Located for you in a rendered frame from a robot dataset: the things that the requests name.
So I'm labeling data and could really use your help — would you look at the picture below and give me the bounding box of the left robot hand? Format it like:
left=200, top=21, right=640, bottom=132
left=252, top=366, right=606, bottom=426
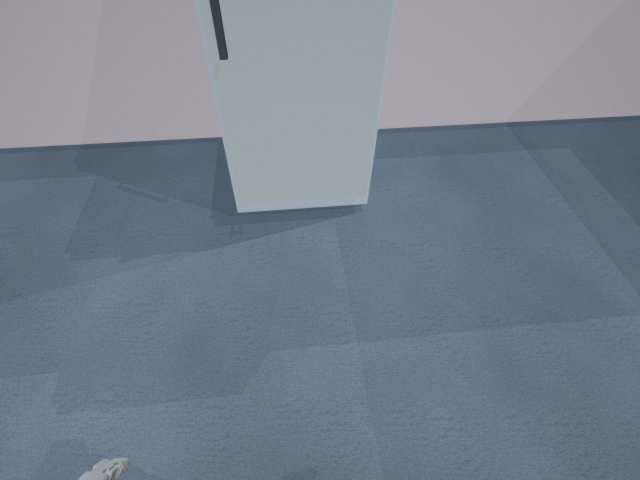
left=78, top=458, right=130, bottom=480

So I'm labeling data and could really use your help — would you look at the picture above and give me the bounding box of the fridge door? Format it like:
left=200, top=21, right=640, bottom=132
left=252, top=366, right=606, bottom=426
left=199, top=0, right=393, bottom=205

